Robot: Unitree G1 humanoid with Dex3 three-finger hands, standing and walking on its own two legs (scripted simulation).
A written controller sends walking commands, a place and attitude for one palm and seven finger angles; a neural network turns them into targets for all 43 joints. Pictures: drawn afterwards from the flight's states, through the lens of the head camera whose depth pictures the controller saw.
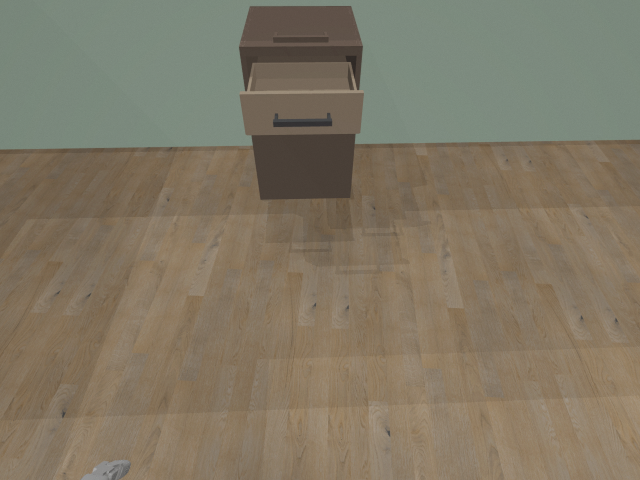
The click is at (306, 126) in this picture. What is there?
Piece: drawer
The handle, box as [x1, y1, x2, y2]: [273, 113, 331, 126]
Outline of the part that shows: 331,118 329,113 327,113 326,119 278,119 277,114 275,114 275,117 273,119 273,126 331,125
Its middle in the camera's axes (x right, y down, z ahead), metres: -0.06 -0.38 +1.24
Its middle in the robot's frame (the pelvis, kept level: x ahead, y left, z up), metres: +1.16 +0.11 -0.17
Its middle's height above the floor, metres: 0.60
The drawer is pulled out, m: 0.28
